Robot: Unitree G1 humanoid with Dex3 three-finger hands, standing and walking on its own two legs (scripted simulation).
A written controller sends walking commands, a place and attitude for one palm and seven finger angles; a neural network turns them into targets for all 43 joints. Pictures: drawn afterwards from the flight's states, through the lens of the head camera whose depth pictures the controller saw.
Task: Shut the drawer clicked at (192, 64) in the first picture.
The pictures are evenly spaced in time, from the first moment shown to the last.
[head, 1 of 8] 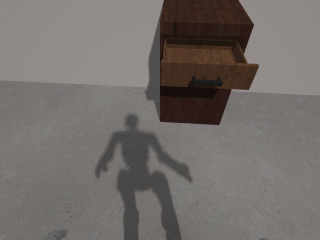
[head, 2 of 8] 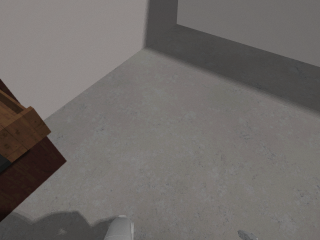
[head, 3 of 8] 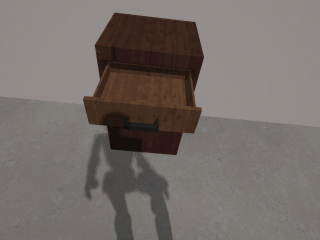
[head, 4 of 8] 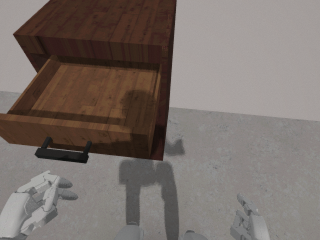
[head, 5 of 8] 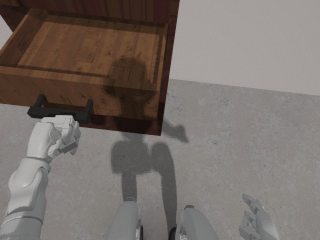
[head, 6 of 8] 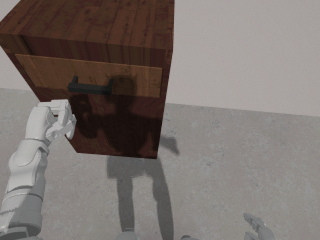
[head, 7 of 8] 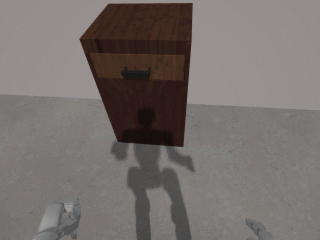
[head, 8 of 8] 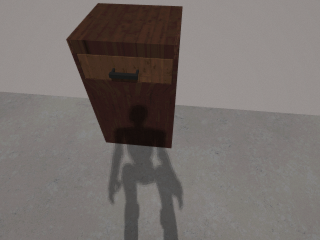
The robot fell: no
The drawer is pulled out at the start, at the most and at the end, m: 0.29 0.29 0.00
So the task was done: yes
